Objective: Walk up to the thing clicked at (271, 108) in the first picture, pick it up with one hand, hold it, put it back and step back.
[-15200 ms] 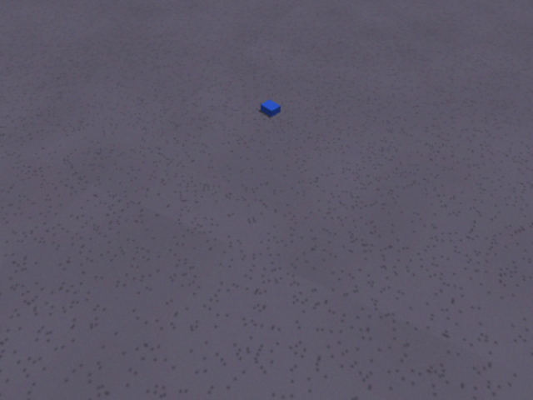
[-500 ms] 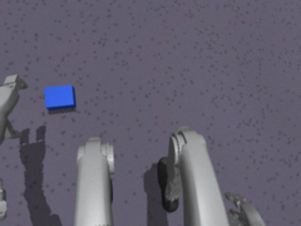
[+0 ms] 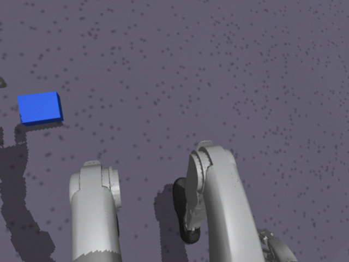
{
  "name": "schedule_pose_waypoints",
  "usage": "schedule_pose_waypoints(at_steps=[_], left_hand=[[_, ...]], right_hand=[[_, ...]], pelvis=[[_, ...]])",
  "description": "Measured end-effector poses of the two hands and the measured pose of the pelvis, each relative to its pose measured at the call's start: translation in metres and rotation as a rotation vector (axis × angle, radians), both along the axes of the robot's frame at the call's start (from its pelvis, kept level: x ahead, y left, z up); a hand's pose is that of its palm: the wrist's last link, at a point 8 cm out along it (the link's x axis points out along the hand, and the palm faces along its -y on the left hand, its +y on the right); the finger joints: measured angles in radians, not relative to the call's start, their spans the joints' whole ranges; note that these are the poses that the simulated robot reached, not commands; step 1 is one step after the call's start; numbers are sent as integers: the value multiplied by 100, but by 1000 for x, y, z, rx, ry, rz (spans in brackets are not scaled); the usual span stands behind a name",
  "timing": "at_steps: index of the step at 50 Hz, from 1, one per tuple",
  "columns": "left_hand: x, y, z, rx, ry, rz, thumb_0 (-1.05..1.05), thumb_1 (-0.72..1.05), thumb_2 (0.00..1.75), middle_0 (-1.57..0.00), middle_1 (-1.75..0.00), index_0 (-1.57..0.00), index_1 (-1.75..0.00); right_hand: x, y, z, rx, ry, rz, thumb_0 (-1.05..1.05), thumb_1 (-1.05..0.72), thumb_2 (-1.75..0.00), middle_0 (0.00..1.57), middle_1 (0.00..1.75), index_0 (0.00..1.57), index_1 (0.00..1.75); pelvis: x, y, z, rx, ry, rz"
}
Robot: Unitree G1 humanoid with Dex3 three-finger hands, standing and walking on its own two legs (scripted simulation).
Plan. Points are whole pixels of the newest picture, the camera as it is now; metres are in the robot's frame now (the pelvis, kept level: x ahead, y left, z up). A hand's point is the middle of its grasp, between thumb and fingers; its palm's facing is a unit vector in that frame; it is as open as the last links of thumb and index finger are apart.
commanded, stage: rise first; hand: left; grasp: from above
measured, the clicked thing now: (41, 108) +0.50 +0.28 -0.33
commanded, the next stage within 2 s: none
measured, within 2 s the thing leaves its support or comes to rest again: neither
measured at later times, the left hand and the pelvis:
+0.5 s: hand out of the picture +0.45 +0.34 -0.20, palm faces -0.45 -0.09 -0.89, open 13.9 cm; pelvis +0.01 +0.00 -0.01, yaw -1 degrees
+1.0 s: hand (3, 114) +0.45 +0.33 -0.21, palm faces -0.45 -0.09 -0.89, open 13.3 cm; pelvis +0.00 +0.00 -0.02, yaw -2 degrees
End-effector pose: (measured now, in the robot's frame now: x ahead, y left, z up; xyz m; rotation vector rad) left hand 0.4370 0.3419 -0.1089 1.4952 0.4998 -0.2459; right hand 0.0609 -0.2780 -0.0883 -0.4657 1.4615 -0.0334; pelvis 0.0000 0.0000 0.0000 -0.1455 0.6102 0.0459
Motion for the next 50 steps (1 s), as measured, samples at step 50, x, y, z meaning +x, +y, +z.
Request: schedule_pose_waypoints(at_steps=[50], left_hand=[[23, -14, -43, -16, -6, 1, 0, -40, 91, -24, -85, -22, -88]], right_hand=[[-23, 1, -4, -10, 57, 5, 0, -90, -90, 20, 30, 20, 30]], pelvis=[[1, 2, -20, -30, -14, -16]])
